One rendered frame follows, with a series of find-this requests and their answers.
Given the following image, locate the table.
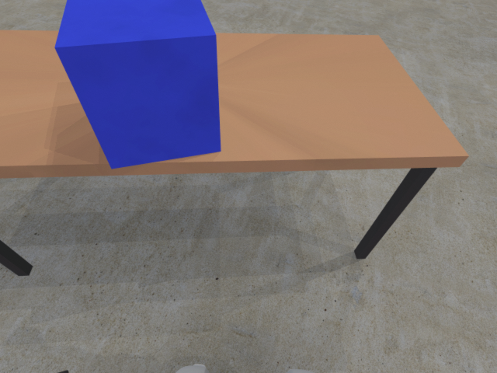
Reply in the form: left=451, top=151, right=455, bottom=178
left=0, top=30, right=469, bottom=276

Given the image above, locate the carton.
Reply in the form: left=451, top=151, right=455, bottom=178
left=54, top=0, right=221, bottom=169

